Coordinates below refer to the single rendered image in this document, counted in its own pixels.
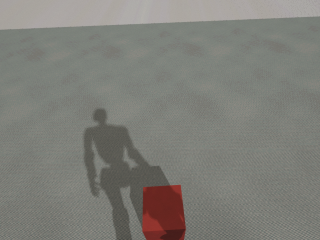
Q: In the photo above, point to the carton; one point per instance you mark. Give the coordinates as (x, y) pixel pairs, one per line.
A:
(163, 213)

